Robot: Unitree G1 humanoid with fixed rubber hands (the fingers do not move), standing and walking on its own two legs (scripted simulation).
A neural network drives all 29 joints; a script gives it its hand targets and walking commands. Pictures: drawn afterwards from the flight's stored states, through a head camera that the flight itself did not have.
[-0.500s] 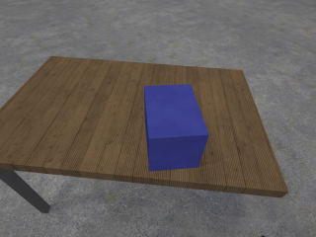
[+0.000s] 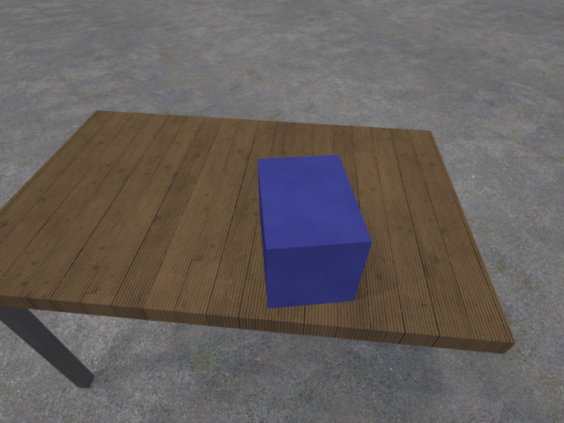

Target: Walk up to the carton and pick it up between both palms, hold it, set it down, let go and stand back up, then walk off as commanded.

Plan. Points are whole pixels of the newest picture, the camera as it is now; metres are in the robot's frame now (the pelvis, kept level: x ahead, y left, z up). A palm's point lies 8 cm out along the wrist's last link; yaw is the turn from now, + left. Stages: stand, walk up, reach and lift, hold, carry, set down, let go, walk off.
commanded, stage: stand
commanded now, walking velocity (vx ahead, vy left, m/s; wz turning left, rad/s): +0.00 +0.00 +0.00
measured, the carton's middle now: (304, 228) +0.52 +0.04 -0.04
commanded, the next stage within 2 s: walk off in 0.84 s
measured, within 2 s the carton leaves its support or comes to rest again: neither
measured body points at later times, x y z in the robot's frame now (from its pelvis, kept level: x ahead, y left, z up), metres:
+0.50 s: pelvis -0.01 +0.00 +0.00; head -0.02 +0.00 +0.45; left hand +0.01 +0.26 -0.15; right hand +0.12 -0.27 -0.12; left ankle +0.00 +0.13 -0.74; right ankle -0.01 -0.10 -0.74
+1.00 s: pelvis -0.02 +0.00 +0.00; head -0.03 +0.00 +0.45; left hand +0.00 +0.26 -0.15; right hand +0.11 -0.27 -0.12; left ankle +0.00 +0.13 -0.74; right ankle -0.01 -0.10 -0.74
